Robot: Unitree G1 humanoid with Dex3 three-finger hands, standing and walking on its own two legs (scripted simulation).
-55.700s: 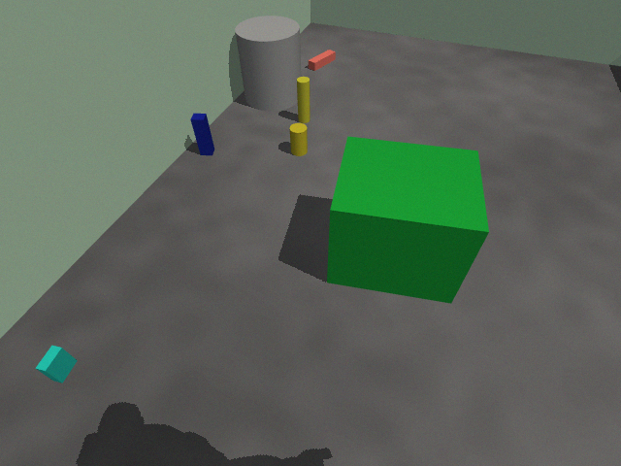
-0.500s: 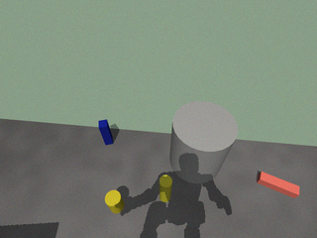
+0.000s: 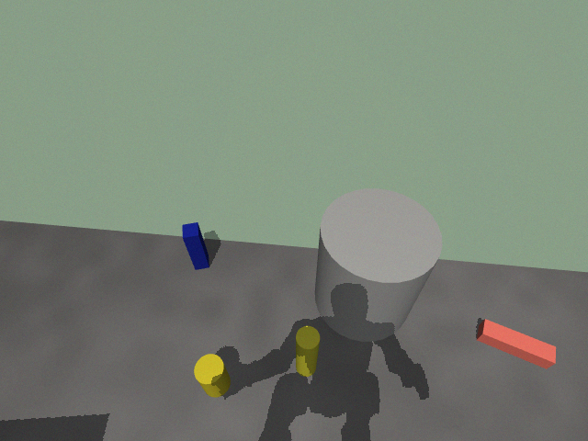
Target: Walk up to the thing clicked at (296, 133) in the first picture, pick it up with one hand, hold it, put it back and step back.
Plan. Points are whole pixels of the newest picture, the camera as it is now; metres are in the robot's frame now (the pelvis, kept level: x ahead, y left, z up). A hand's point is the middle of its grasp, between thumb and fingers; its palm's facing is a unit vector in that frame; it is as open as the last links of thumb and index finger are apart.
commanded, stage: stand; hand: left
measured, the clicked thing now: (213, 376) +0.42 +0.27 -0.71
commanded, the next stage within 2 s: go down in 0.26 s
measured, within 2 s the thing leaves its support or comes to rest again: neither
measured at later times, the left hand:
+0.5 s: hand out of the picture +0.12 +0.25 -0.16, palm faces +0.07 -0.94 -0.32, open 8.6 cm
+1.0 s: hand out of the picture +0.14 +0.28 -0.19, palm faces +0.08 -0.94 -0.33, open 16.8 cm
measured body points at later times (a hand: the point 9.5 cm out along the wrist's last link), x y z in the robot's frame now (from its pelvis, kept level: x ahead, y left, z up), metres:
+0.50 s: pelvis -0.01 +0.00 -0.01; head +0.03 +0.00 +0.44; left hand +0.11 +0.30 -0.14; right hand +0.09 -0.28 -0.14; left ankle -0.01 +0.14 -0.75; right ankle +0.00 -0.13 -0.75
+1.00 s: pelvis -0.01 +0.02 -0.06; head +0.05 +0.03 +0.38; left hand +0.13 +0.33 -0.17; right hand +0.14 -0.24 -0.15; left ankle -0.01 +0.15 -0.75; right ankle +0.00 -0.13 -0.75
